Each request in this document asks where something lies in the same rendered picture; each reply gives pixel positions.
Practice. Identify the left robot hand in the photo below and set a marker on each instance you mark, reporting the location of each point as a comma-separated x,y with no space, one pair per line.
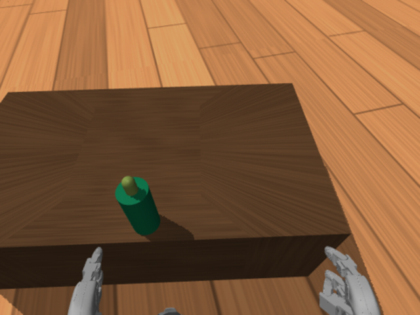
87,293

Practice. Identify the bottle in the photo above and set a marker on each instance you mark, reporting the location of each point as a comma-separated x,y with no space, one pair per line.
135,199

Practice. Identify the right robot hand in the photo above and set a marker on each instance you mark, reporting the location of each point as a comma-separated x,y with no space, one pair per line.
354,294

